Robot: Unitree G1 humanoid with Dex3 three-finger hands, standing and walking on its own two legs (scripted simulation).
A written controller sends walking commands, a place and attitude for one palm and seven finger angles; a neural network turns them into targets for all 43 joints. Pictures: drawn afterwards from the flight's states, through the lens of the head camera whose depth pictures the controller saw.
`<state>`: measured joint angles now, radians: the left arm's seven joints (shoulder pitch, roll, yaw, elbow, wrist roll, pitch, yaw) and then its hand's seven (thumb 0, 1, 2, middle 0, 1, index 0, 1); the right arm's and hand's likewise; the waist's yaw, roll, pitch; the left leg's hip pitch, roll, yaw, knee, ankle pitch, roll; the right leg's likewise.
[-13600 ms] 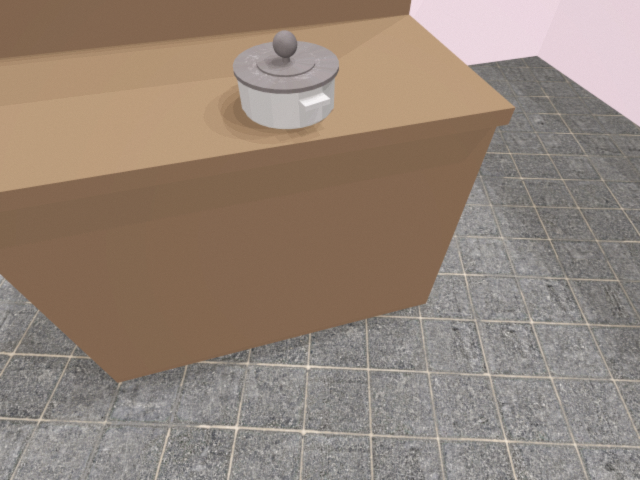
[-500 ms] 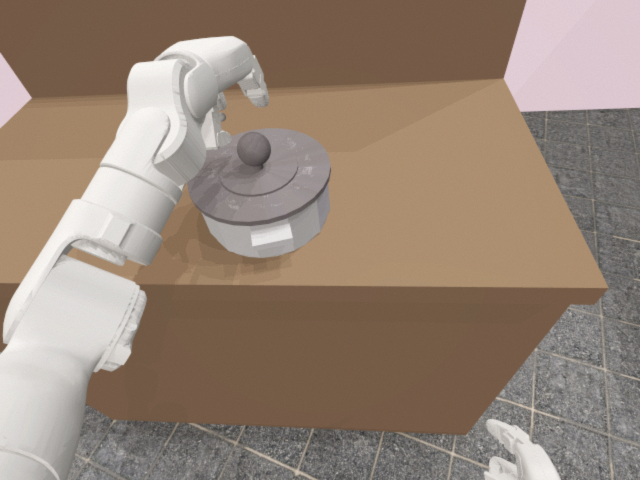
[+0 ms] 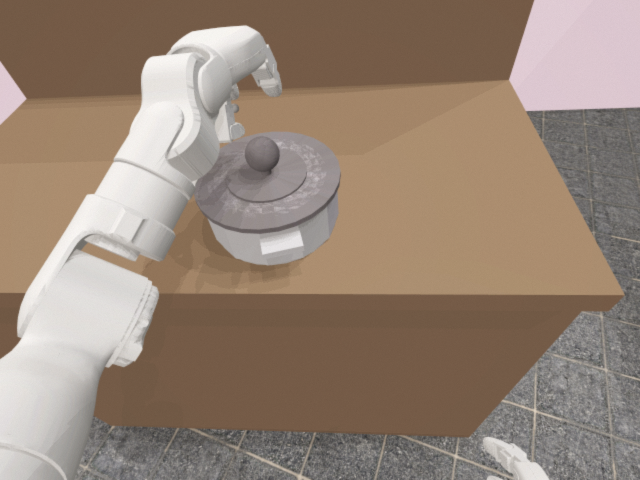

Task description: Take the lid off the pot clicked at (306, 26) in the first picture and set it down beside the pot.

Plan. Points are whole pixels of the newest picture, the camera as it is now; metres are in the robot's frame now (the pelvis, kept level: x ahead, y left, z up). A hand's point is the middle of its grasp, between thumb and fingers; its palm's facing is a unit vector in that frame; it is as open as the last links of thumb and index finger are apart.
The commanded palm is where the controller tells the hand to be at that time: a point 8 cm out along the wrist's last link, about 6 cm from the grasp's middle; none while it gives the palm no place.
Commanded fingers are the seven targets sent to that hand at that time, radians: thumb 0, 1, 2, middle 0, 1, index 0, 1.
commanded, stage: move the open hand above the knob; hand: left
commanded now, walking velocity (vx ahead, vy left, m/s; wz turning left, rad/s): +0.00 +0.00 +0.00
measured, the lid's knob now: (262, 154) +0.48 +0.09 +0.17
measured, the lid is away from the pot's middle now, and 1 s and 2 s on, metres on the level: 0.00 0.00 0.00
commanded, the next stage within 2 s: lower the open fingers around the knob in 0.48 s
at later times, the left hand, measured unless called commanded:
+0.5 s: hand (241, 109) +0.44 +0.09 +0.25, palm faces -0.13 -0.05 -0.99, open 10.2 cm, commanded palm +0.42 +0.10 +0.31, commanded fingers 0.00 -0.39 1.63 -0.85 -0.08 -0.85 -0.08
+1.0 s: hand (248, 134) +0.44 +0.09 +0.22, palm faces -0.23 -0.06 -0.97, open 10.2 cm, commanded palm +0.42 +0.09 +0.28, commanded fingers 0.00 -0.39 1.63 -0.85 -0.08 -0.85 -0.08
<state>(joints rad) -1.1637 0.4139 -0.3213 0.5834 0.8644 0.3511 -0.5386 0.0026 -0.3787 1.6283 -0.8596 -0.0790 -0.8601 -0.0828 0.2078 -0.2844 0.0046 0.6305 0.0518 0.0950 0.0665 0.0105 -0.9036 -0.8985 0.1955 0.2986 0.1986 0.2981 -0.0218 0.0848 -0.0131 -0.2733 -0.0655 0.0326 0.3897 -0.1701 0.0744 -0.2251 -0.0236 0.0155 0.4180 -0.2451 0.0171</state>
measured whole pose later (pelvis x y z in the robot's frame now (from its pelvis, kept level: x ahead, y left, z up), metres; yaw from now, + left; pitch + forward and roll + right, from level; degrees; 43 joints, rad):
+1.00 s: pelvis +0.00 -0.01 +0.00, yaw +1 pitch +2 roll +0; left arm -1.12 0.39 -0.35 0.60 0.83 0.34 -0.52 0.00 -0.38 1.63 -0.86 -0.08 -0.86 -0.08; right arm 0.18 -0.30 0.00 0.63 0.06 0.11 0.06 0.01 -0.90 -0.90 0.19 0.30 0.20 0.30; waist -0.02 0.08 0.00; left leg -0.27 -0.06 0.02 0.40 -0.17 0.06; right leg -0.21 -0.01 0.00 0.42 -0.24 0.00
